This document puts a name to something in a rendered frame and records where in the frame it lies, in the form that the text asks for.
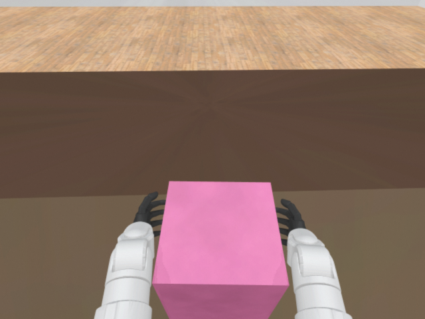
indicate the left robot forearm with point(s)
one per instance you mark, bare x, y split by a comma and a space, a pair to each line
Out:
128, 280

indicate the robot left hand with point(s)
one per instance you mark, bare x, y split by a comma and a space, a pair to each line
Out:
145, 214

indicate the right robot forearm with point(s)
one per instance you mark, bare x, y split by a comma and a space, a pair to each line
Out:
315, 280

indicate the robot right hand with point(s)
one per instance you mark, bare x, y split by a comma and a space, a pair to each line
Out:
294, 220

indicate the carton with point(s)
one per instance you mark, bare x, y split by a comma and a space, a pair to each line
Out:
220, 253

